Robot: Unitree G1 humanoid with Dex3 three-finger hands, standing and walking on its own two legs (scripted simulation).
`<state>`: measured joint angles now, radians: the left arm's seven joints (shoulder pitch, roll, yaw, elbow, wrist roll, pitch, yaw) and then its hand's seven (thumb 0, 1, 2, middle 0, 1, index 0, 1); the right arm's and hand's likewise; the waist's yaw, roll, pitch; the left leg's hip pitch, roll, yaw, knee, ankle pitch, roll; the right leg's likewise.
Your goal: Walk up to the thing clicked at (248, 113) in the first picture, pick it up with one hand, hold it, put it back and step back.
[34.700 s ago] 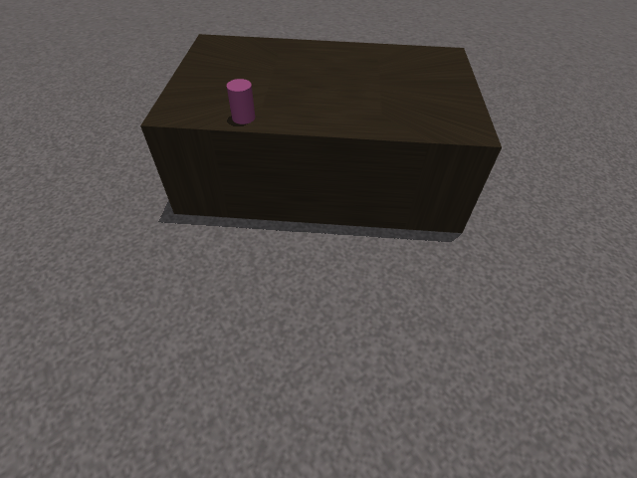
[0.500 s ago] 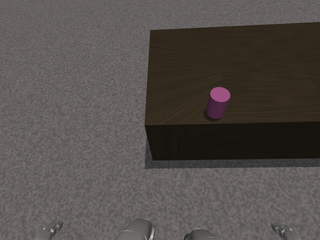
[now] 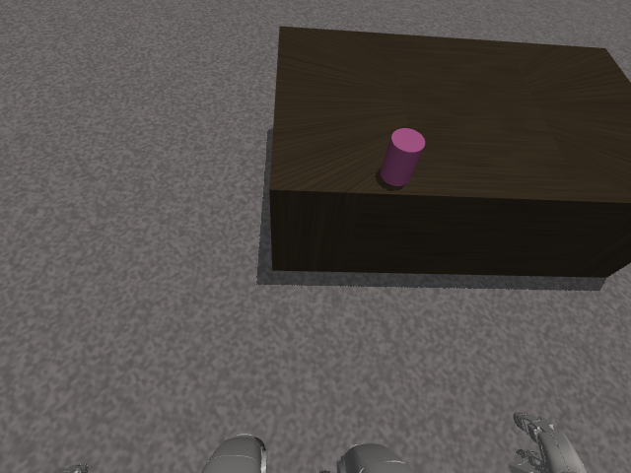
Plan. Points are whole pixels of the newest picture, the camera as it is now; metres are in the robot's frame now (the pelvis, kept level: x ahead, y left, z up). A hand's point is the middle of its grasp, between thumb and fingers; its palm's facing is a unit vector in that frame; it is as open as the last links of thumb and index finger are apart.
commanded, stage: step back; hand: right
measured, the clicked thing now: (401, 158) +0.82 -0.22 -0.25
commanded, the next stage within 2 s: stand in 1.68 s
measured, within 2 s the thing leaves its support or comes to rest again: neither
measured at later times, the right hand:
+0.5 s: hand out of the picture -0.07 -0.28 -0.17, palm faces -0.14 +0.91 -0.39, open 7.4 cm
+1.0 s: hand out of the picture -0.14 -0.30 -0.15, palm faces -0.08 +0.93 -0.37, open 7.4 cm
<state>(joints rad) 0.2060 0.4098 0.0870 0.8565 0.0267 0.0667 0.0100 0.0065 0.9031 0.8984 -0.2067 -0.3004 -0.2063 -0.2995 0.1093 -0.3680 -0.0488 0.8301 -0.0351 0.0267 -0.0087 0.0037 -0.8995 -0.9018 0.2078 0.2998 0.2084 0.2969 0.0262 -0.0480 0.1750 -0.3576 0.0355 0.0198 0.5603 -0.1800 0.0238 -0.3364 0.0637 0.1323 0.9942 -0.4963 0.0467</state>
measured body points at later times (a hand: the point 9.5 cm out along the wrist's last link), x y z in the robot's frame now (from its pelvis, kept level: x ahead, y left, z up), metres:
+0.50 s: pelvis -0.16 -0.03 -0.01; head -0.09 -0.01 +0.43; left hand -0.04 +0.30 -0.12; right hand -0.07 -0.33 -0.14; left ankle -0.18 +0.09 -0.73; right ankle -0.08 -0.14 -0.73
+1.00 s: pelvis -0.24 -0.04 +0.00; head -0.23 -0.05 +0.45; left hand -0.22 +0.28 -0.12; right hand -0.14 -0.35 -0.13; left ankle -0.22 +0.09 -0.73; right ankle -0.27 -0.17 -0.73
